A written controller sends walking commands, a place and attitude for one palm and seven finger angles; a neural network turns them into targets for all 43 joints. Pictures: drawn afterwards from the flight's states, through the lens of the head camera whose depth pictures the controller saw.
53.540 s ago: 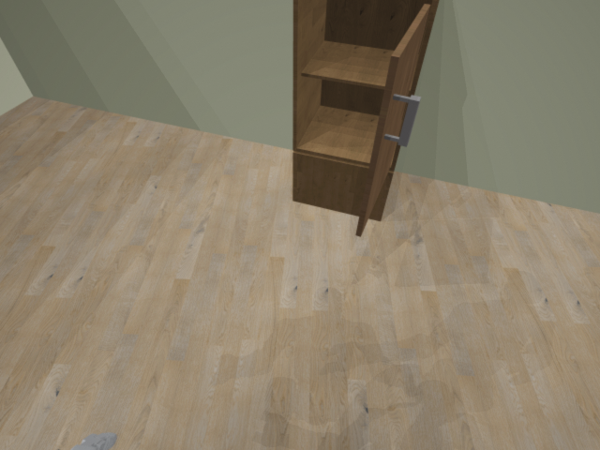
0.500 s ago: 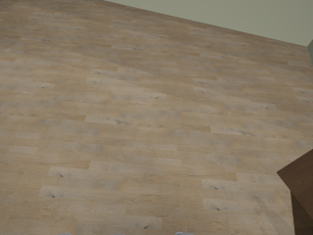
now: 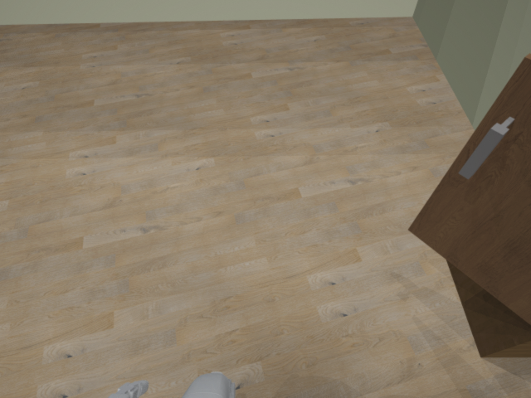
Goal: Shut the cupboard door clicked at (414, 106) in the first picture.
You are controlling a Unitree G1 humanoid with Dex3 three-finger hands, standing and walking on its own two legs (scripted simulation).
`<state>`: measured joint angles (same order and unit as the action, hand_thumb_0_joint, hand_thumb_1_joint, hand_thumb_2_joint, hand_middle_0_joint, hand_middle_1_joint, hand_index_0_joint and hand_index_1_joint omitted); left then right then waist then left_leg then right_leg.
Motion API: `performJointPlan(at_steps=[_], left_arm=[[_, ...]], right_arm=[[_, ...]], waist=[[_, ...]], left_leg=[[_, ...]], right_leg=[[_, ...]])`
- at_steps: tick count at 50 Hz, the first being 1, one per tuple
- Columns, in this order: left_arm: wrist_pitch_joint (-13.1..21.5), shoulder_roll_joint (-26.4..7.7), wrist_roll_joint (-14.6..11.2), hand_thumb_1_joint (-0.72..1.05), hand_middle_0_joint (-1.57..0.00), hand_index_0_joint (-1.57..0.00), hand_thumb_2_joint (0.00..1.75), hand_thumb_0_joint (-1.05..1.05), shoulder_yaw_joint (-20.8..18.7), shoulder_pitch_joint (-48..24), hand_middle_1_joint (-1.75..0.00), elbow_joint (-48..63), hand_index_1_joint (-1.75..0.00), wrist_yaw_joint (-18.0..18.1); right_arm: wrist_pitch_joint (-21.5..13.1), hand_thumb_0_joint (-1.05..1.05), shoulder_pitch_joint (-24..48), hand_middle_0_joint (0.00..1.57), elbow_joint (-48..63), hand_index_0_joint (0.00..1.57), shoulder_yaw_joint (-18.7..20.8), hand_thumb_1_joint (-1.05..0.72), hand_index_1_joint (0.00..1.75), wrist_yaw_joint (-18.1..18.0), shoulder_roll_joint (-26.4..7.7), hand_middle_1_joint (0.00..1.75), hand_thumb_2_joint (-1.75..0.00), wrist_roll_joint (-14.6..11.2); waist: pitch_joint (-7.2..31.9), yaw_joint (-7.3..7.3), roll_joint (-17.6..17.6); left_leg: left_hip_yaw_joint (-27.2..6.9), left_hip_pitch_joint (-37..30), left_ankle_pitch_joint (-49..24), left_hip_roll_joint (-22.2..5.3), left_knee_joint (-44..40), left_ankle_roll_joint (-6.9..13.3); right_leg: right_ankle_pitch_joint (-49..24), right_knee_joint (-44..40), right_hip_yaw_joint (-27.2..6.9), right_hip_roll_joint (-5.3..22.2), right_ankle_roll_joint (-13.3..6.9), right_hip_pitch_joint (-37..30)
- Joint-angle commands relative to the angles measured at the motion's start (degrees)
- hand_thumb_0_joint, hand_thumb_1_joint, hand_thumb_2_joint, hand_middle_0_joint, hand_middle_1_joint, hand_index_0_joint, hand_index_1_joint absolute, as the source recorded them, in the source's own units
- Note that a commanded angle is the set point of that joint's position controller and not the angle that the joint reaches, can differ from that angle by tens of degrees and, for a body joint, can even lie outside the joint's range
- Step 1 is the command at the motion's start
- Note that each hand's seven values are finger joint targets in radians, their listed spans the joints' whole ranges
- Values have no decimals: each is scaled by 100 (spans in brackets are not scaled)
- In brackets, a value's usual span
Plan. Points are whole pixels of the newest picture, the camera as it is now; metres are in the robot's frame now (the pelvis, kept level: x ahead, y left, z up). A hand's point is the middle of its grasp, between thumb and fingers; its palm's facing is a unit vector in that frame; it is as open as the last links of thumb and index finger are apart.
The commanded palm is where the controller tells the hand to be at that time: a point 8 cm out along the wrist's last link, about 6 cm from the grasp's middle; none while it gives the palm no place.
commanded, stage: turn to face it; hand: left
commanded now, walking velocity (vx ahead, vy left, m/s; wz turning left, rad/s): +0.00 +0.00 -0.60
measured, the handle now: (487, 148) +0.59 -0.42 -0.02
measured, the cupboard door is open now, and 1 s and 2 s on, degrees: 40 40 40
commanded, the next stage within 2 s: take the last steps up to it in 1.26 s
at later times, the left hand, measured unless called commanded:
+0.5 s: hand (172, 369) +0.18 +0.18 -0.16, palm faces -0.29 -0.92 -0.28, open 7.3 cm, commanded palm none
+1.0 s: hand (204, 335) +0.24 +0.14 -0.17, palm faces -0.52 -0.83 -0.21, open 7.3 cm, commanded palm none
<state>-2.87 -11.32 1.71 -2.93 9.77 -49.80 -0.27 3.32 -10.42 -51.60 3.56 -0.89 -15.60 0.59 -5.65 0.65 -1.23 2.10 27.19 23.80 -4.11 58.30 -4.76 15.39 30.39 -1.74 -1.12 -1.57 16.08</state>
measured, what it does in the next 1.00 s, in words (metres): steps on the spot, turning right: left foot, then right foot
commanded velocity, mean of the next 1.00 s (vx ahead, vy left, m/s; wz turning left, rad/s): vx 0.00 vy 0.00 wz -0.57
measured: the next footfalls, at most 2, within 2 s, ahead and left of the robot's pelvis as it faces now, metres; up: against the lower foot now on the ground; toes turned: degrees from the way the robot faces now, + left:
left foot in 0.16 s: +0.07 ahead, +0.14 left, +0.00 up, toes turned -4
right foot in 0.50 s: +0.01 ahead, -0.13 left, +0.00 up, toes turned -23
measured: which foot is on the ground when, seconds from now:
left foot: up 0.00-0.14, down 0.16-0.50, up 0.52-0.86, down 0.88-1.00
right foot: down 0.00-0.16, up 0.18-0.48, down 0.50-0.88, up 0.90-1.00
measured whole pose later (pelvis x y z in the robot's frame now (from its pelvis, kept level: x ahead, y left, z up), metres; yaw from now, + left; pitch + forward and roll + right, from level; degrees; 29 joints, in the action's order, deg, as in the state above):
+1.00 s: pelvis +0.05 +0.00 +0.00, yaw -35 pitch +2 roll -1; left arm -4.6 -15.3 1.5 -5.1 10.0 -51.9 -1.3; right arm 0.4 -11.5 -49.1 0.4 -1.4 -11.4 1.5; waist -4.1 -0.4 2.7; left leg 5.5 16.6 16.4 -4.0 31.5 0.3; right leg 28.3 60.8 -2.1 -2.0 1.9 26.6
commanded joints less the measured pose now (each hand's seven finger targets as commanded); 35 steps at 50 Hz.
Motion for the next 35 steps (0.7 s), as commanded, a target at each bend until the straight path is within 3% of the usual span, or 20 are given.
performJointPlan(at_steps=[1,4,6,7,8,9,11,13,17,21,23,24,25,26,27,28,29,30,32,35], left_arm=[[143,-1326,-12,90,-20,-20,90,0,-386,190,-30,341,-30,74],[106,-1336,0,90,-20,-20,90,0,-419,-2,-30,349,-30,78],[59,-1175,-73,90,-20,-20,90,0,-383,-205,-30,388,-30,56],[33,-817,-123,90,-20,-20,90,0,-319,-47,-30,481,-30,19],[48,-689,-114,90,-20,-20,90,0,-266,47,-30,564,-30,-42],[15,-863,-33,90,-20,-20,90,0,-296,-66,-30,532,-30,-65],[-6,-888,-32,90,-20,-20,90,0,-385,-51,-30,381,-30,-146],[-41,-758,-60,90,-20,-20,90,0,-347,-26,-30,344,-30,-207],[-51,-582,-71,90,-20,-20,90,0,-275,-339,-30,484,-30,-242],[14,-589,-58,90,-20,-20,90,0,-244,-295,-30,464,-30,-249],[72,-767,-51,90,-20,-20,90,0,-279,148,-30,341,-30,-225],[142,-1156,-21,90,-20,-20,90,0,-356,650,-30,195,-30,-179],[210,-1795,12,90,-20,-20,90,0,-483,902,-30,97,-30,-78],[193,-1844,-90,90,-20,-20,90,0,-456,1132,-30,64,-30,0],[178,-1729,-50,90,-20,-20,90,0,-473,774,-30,131,-30,61],[147,-1502,-73,90,-20,-20,90,0,-424,443,-30,209,-30,94],[152,-1339,-58,90,-20,-20,90,0,-361,150,-30,308,-30,102],[171,-1271,-57,90,-20,-20,90,0,-328,56,-30,348,-30,96],[188,-1295,-47,90,-20,-20,90,0,-318,74,-30,360,-30,84],[182,-1364,-24,90,-20,-20,90,0,-341,147,-30,316,-30,76]], right_arm=[[-168,0,147,20,578,20,33,-90,30,-55,-269,30,-90,-4],[-230,0,-149,20,556,20,23,-90,30,-88,-236,30,-90,-46],[-303,0,-607,20,414,20,28,-90,30,-129,-363,30,-90,-36],[-373,0,-702,20,410,20,87,-90,30,-150,-828,30,-90,38],[-339,0,-753,20,522,20,161,-90,30,-149,-1227,30,-90,70],[-345,0,-677,20,531,20,121,-90,30,-184,-1181,30,-90,122],[-369,0,-216,20,652,20,50,-90,30,-201,-855,30,-90,131],[-354,0,-19,20,688,20,23,-90,30,-201,-748,30,-90,124],[-325,0,-385,20,479,20,105,-90,30,-157,-824,30,-90,134],[-277,0,-354,20,402,20,201,-90,30,-94,-980,30,-90,121],[-253,0,-220,20,416,20,225,-90,30,-54,-999,30,-90,77],[-253,0,-132,20,487,20,209,-90,30,-23,-818,30,-90,27],[-246,0,130,20,790,20,70,-90,30,3,-306,30,-90,1],[-158,0,373,20,860,20,26,-90,30,-70,-475,30,-90,7],[-141,0,371,20,792,20,50,-90,30,-115,-406,30,-90,-6],[-147,0,419,20,731,20,60,-90,30,-113,-546,30,-90,8],[-169,0,289,20,629,20,46,-90,30,-78,-518,30,-90,20],[-169,0,200,20,566,20,31,-90,30,-49,-454,30,-90,27],[-135,0,94,20,513,20,16,-90,30,-30,-379,30,-90,25],[-149,0,131,20,549,20,5,-90,30,-24,-321,30,-90,11]], waist=[[900,-205,881],[994,-43,960],[1022,224,689],[1127,189,-631],[1035,174,-1751],[845,228,-1368],[636,-34,-1004],[630,-96,-900],[756,108,-973],[809,127,-1197],[928,-146,-902],[1194,-417,-28],[1037,-563,1899],[986,-672,1526],[914,-466,1851],[757,-388,1619],[801,-208,1280],[903,-147,1069],[949,-111,924],[891,-156,824]], left_leg=[[-72,102,57,107,-733,2],[-111,-579,-104,221,-1963,80],[-138,-1835,-1136,128,-3406,143],[-1220,-2466,-1355,-960,-4109,480],[-2186,-2409,-1884,-2124,-4298,1077],[-2268,-1970,-2026,-2324,-4310,1358],[-1321,-1777,-2942,-1818,-4015,1317],[-498,-1975,-3361,-1512,-3776,1222],[-44,-2207,-3502,-1553,-3581,1217],[223,-2066,-3315,-1596,-3201,1058],[487,-1580,-2810,-1409,-2487,706],[759,-929,-1964,-1085,-1484,387],[940,783,1186,-125,-103,40],[26,859,1337,-130,647,62],[-231,1123,1079,-159,1037,63],[-362,1128,667,-270,1110,55],[-328,971,310,-311,966,15],[-225,726,146,-251,742,-22],[-112,446,-13,-119,352,-54],[-62,278,-27,11,-318,-54]], right_leg=[[-2490,-791,-1666,1363,-981,-860],[-2502,-524,-1878,1264,-846,-583],[-1725,-103,-1661,836,-399,291],[-207,723,-1034,55,-46,1107],[1891,2080,-139,-266,230,1593],[1939,3043,-240,-60,307,1652],[1435,3802,-141,162,409,1687],[1208,3618,95,255,471,1668],[1131,2313,436,276,445,1184],[832,1116,778,92,322,492],[-278,-158,823,38,200,-530],[-1281,-761,75,639,-32,-1491],[-3168,-981,-1972,2104,-709,-2123],[-3534,-1025,-2195,2421,-1129,-1585],[-2896,-1102,-2291,2147,-1181,-1462],[-2488,-1071,-2046,1952,-1129,-1263],[-2581,-920,-1550,1695,-1043,-1197],[-2867,-806,-1280,1522,-960,-1102],[-2883,-787,-1144,1401,-909,-948],[-2564,-834,-1404,1386,-979,-865]])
